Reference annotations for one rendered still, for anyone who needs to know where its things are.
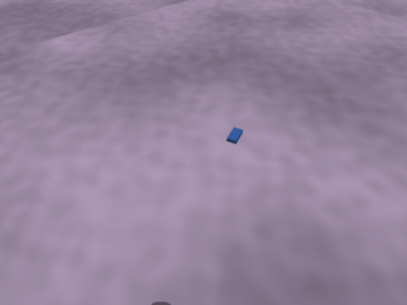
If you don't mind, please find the small box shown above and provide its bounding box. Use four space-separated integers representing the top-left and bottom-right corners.
227 127 243 144

